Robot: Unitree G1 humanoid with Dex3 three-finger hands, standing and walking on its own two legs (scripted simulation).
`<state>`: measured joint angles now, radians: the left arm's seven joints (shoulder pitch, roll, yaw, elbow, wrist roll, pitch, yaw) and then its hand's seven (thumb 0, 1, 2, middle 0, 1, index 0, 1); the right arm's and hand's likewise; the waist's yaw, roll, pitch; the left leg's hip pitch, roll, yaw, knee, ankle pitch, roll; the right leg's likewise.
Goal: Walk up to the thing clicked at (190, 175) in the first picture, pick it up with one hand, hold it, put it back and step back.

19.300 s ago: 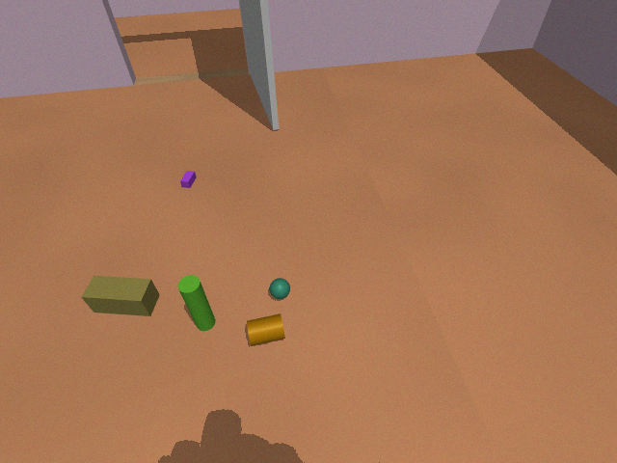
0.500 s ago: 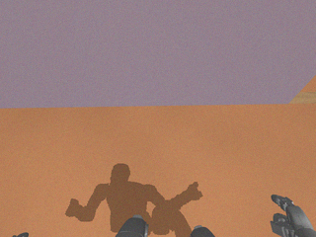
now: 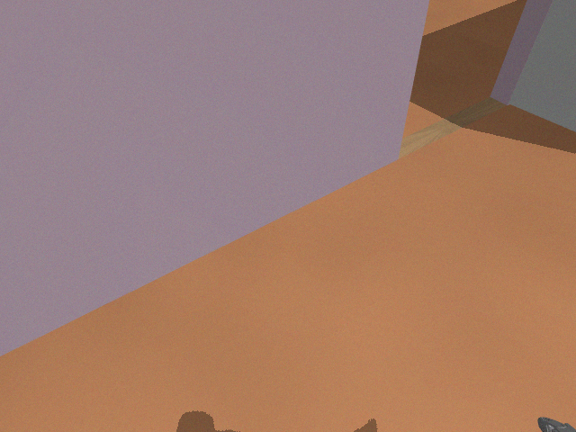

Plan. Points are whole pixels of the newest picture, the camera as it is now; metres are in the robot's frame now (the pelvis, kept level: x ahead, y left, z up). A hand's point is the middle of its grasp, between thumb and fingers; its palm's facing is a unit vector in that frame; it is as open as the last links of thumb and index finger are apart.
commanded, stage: walk up
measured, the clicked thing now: out of the picture +0.77 -1.41 -0.74
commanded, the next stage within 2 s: none
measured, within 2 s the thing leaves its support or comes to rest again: neither
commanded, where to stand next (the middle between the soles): +0.13 -0.12 m, yaw -73 degrees
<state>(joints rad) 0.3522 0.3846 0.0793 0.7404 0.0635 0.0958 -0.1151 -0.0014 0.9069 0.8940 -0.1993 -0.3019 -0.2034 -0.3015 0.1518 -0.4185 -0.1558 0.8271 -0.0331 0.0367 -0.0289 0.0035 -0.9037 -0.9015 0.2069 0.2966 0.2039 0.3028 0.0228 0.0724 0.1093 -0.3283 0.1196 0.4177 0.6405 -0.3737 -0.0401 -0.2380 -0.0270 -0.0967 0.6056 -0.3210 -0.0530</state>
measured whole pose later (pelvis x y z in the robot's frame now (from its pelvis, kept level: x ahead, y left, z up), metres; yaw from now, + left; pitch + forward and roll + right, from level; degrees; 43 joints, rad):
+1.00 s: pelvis +0.09 -0.04 -0.03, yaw -48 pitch -3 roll -1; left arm 0.24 0.44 0.03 0.76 0.00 0.02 0.05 0.00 0.90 0.89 -0.20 -0.30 -0.20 -0.30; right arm 0.17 -0.36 -0.06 0.72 -0.03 0.00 0.03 0.00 -0.91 -0.90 0.21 0.30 0.20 0.30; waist 0.01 -0.02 0.20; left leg -0.50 0.10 0.07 0.87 -0.33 0.00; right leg -0.55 0.07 0.14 1.17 -0.53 0.01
